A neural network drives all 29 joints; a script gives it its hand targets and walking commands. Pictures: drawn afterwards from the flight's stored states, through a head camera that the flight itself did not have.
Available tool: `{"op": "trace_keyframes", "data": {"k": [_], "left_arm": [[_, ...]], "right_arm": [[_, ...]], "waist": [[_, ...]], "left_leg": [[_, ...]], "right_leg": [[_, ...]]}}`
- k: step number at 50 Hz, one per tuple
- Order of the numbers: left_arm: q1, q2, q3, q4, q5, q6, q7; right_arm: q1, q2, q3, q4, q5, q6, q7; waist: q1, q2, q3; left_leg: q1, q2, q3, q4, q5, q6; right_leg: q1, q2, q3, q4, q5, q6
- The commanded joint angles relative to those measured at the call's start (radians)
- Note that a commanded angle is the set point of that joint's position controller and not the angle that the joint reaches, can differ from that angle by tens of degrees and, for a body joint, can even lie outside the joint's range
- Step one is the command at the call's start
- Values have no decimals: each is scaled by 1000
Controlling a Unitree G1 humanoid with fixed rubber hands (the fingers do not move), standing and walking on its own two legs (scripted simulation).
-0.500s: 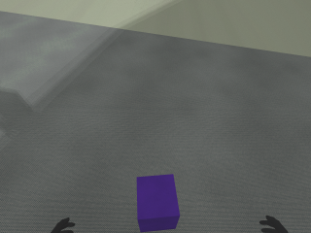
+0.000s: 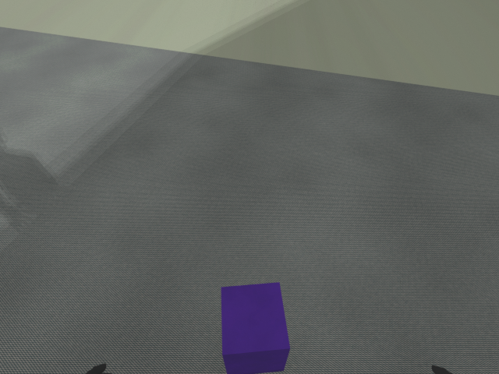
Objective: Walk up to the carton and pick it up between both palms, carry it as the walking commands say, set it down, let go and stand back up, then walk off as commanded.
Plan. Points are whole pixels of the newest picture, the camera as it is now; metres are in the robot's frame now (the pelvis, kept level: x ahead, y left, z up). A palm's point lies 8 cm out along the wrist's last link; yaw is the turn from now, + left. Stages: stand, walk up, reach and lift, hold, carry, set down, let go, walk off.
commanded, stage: stand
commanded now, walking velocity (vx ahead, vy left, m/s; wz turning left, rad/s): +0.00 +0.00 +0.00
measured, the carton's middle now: (253, 330) +0.42 +0.02 -0.64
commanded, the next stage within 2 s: walk off in 0.96 s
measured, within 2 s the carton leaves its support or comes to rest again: neither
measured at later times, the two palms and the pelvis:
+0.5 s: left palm out of the picture +0.07 +0.30 -0.10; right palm out of the picture +0.08 -0.31 -0.10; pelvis -0.02 +0.00 +0.00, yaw +0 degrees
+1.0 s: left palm out of the picture +0.07 +0.31 -0.10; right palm out of the picture +0.07 -0.31 -0.10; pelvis -0.02 +0.00 +0.00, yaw +0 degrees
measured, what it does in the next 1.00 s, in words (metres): stands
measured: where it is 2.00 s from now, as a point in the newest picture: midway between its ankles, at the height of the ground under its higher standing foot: outside the picture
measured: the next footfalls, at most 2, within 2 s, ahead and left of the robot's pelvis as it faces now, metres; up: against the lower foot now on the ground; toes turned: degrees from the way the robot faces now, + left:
left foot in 1.74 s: -0.16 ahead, +0.12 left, +0.00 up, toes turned +18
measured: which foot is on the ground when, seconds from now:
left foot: down 0.00-1.00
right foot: down 0.00-1.00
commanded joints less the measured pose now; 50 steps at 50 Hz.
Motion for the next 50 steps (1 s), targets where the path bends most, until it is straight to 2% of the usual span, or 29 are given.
{"op": "trace_keyframes", "data": {"k": [1,21,50], "left_arm": [[-24,154,33,-38,-1,-13,3],[-36,176,27,52,-7,-17,-5],[-66,197,23,124,-14,-19,-10]], "right_arm": [[-29,-164,-34,-40,1,-12,-3],[-43,-186,-23,42,9,-15,4],[-72,-205,-18,107,16,-17,7]], "waist": [[2,12,-24],[3,13,-2],[1,14,-10]], "left_leg": [[22,83,-55,-61,254,21],[16,94,-69,-103,184,24],[27,106,-73,-124,203,29]], "right_leg": [[-27,-75,41,-61,242,-28],[-29,-85,56,-101,174,-32],[-15,-96,61,-117,193,-34]]}}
